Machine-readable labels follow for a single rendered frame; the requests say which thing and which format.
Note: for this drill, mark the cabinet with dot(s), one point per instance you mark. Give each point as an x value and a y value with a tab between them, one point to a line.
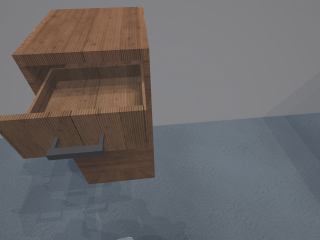
86	37

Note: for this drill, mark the handle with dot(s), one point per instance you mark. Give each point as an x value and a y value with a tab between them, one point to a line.
55	153

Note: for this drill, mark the drawer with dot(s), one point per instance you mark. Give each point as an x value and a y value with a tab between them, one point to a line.
77	105

